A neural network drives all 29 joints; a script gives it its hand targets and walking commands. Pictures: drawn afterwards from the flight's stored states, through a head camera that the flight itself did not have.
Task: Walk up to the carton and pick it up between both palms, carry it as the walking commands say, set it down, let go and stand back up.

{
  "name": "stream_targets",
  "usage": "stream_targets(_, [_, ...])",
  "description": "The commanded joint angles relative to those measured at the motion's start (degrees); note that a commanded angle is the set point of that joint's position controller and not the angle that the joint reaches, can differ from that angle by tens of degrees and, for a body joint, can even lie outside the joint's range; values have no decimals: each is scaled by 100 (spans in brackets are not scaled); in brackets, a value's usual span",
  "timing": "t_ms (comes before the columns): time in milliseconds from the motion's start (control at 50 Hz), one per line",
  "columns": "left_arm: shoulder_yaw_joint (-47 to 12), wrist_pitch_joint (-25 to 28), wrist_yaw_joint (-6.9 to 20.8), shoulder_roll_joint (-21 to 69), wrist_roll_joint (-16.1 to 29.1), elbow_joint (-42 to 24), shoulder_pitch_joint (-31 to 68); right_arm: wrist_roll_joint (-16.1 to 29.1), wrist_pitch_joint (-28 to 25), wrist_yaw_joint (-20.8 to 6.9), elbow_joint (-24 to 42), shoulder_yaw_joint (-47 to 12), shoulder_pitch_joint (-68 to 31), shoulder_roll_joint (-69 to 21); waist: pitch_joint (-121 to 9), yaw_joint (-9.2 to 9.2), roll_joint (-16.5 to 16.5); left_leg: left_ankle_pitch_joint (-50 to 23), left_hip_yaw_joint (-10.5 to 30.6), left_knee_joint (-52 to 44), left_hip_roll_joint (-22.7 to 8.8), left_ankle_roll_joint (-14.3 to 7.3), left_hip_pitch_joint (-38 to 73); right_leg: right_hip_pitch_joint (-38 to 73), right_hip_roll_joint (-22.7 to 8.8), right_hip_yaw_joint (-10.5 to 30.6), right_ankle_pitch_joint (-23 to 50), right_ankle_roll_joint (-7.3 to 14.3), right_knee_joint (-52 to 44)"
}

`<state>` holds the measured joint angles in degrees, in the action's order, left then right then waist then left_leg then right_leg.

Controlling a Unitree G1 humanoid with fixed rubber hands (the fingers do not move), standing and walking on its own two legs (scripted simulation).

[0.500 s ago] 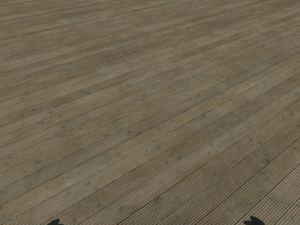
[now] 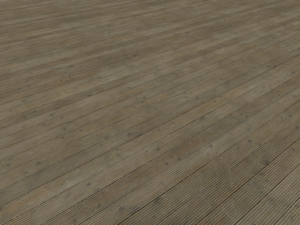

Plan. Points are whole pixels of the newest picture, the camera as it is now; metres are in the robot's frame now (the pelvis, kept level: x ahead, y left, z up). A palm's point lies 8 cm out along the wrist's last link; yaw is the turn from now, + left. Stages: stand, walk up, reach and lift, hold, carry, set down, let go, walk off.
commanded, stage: stand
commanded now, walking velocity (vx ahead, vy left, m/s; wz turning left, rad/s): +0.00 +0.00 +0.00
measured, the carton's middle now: out of the picture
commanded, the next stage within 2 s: walk up in 0.64 s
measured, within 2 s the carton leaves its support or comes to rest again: neither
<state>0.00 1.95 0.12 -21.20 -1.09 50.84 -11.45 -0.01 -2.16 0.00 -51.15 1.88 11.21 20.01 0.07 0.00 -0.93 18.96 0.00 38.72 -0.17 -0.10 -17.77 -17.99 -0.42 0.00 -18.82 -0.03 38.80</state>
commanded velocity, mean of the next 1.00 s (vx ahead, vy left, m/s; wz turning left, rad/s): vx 0.00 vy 0.00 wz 0.00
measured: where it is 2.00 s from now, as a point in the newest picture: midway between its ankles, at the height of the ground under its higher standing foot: outside the picture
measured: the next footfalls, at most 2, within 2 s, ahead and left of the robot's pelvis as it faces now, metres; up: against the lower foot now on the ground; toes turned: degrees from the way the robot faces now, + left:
left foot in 1.64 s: +0.02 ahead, +0.18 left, +0.00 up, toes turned +2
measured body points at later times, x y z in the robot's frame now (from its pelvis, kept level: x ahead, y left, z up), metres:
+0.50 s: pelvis +0.00 +0.00 +0.00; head -0.01 -0.01 +0.45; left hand +0.09 +0.31 -0.10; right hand +0.09 -0.30 -0.12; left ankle +0.02 +0.12 -0.72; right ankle +0.02 -0.12 -0.72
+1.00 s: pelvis -0.01 -0.01 +0.01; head -0.02 -0.02 +0.45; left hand +0.10 +0.31 -0.09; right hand +0.09 -0.31 -0.11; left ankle +0.02 +0.12 -0.72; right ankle +0.01 -0.12 -0.71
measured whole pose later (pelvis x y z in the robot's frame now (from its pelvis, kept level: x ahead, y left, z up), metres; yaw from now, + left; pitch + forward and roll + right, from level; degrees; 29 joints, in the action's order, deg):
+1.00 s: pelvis -0.01 -0.01 +0.01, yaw +1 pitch -2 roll +0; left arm 0.0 0.6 0.2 -22.7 -1.1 53.5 -8.6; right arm 0.0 0.5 -1.1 -53.0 1.8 10.5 22.3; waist 0.1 0.0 -1.2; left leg 15.6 0.6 35.1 0.1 -0.8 -17.8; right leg -18.6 -0.1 -0.1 -18.3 0.0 40.0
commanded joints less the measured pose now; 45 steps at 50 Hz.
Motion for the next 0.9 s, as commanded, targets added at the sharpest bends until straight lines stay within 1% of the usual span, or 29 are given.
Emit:
stream_targets(0, [271,84,-50,-1238,60,0,463,-68,-70,-38,84,167,-612,1226,183,13,156,21,852,-1659,-616,-379,105,128,-496,617,72,361,-1286])
stream_targets(20, [259,76,-14,-1102,54,-98,422,-124,-69,-9,61,231,-745,1331,319,-106,-89,33,844,-1601,-655,-381,81,86,-531,645,151,359,-1339])
stream_targets(40, [176,61,-2,-958,31,-126,607,-83,-92,-8,84,190,-845,1195,301,-35,67,18,810,-1612,-677,-374,-12,133,-519,550,283,388,-1269])
stream_targets(60, [187,63,-14,-1097,42,-54,525,-83,-79,1,51,182,-777,1231,222,-35,-59,115,806,-1642,-613,-375,22,190,-544,692,233,402,-1326])
stream_targets(100, [180,56,-18,-941,46,-19,597,-125,-95,-1,-43,156,-662,1243,191,-43,208,258,918,-1756,-670,-335,160,143,-499,571,181,377,-1317])
stream_targets(120, [207,84,-12,-920,66,-90,530,-150,-78,6,-72,188,-684,1382,283,-124,128,309,929,-1709,-690,-382,37,126,-510,569,203,374,-1317])
stream_targets(180, [282,102,7,-1195,77,43,467,-85,-77,18,-69,131,-784,1188,243,-84,-312,-284,885,-1676,-659,-368,31,307,-552,651,596,362,-1355])
stream_targets(200, [228,54,-6,-1078,68,70,571,-72,-103,-8,-35,161,-834,1252,163,-33,119,-361,766,-1626,-619,-303,114,310,-558,521,701,397,-1294])
stream_targets(220, [202,55,-20,-1058,58,72,505,-84,-130,24,-78,177,-720,1193,-47,-72,254,-452,827,-1578,-641,-303,278,419,-556,629,621,351,-1251])
stream_targets(280, [162,100,-38,-1058,37,122,604,-67,-113,33,-111,110,-746,1125,107,-41,-89,-918,832,-1569,-629,-325,276,148,-534,624,694,347,-1310])
stream_targets(300, [167,120,-21,-1029,47,96,511,-55,-79,39,-147,89,-745,1118,-127,-34,68,-1137,727,-1456,-662,-313,543,265,-532,569,949,319,-1359])
stream_targets(420, [193,54,-47,-1034,91,251,461,-60,-72,42,-244,135,-726,1319,-85,-60,25,-907,691,-1552,-639,-324,564,319,-582,631,943,330,-1345])
stream_targets(440, [150,55,-60,-996,51,163,435,-65,-88,-5,-258,146,-807,1293,12,-108,312,-673,742,-1501,-659,-315,424,262,-601,626,747,306,-1398])
stream_targets(480, [174,57,-49,-1079,63,267,488,-68,-39,13,-321,147,-592,1305,40,19,168,-396,765,-1622,-645,-297,350,165,-564,636,411,290,-1417])
stream_targets(500, [135,42,-45,-1020,102,196,610,-71,-55,-3,-299,89,-674,1156,126,-62,-144,-588,748,-1693,-648,-289,360,141,-546,595,391,309,-1358])
stream_targets(520, [161,61,-76,-1013,104,203,479,-75,-87,20,-316,124,-697,1232,-18,-57,-152,-665,886,-1668,-748,-348,360,325,-538,650,649,334,-1319])
stream_targets(540, [164,48,-65,-1129,81,268,476,-55,-99,10,-289,107,-693,1244,-154,-19,62,-676,801,-1609,-673,-302,293,427,-533,578,843,326,-1231])
stream_targets(580, [201,74,-13,-1037,58,228,535,-58,-71,22,-421,93,-696,1201,45,-104,-36,-456,771,-1756,-665,-295,291,289,-605,690,600,321,-1364])
stream_targets(620, [156,88,-16,-1041,82,261,530,-48,-90,46,-379,104,-702,1265,140,-97,272,-792,758,-1689,-660,-290,409,229,-613,721,615,334,-1499])
stream_targets(640, [208,93,-40,-1076,59,252,578,-67,-86,45,-398,128,-682,1267,-48,-47,6,-880,708,-1620,-645,-294,482,371,-633,680,910,323,-1466])
stream_targets(700, [201,59,-58,-1162,61,321,447,-41,-37,28,-400,79,-655,1188,78,40,104,-771,653,-1565,-578,-303,442,338,-651,757,820,362,-1564])
stream_targets(720, [182,78,-46,-1072,99,375,458,-41,-57,18,-446,115,-648,1154,-88,46,118,-747,708,-1563,-621,-317,426,442,-642,658,765,268,-1529])
stream_targets(740, [195,97,-55,-1182,80,368,544,-59,-58,-4,-449,72,-633,1111,-4,-28,201,-882,726,-1662,-593,-270,433,387,-639,694,674,314,-1503])
stream_targets(760, [246,74,-34,-1164,46,278,596,-45,-44,41,-502,127,-564,1266,41,-5,54,-811,700,-1593,-625,-238,428,265,-566,585,772,309,-1438])
stream_targets(780, [146,46,-28,-1040,78,310,554,-61,-15,24,-516,92,-742,1258,-7,-74,256,-548,827,-1708,-688,-310,422,305,-568,563,629,304,-1523])
stream_targets(800, [195,78,-21,-1038,106,278,542,-42,-35,17,-493,111,-696,1242,-47,-50,118,-285,736,-1687,-659,-250,347,311,-598,657,518,313,-1537])
stream_targets(820, [387,-11,-15,-1524,101,-61,937,-214,88,-136,82,224,-603,1743,183,75,-89,-1669,959,-1271,-474,-574,-229,-98,-572,346,1012,467,-887])
stream_targets(840, [429,-52,-25,-1461,80,-182,892,-215,140,-162,142,224,-468,1704,-95,61,22,-1926,1095,-1217,-604,-725,-174,-17,-535,214,928,450,-632])
stream_targets(880, [377,-83,-21,-1261,97,-333,957,-206,195,-181,314,300,-469,1814,-10,90,-635,-1992,1532,-1567,-953,-1104,-108,-504,-130,-79,492,355,186])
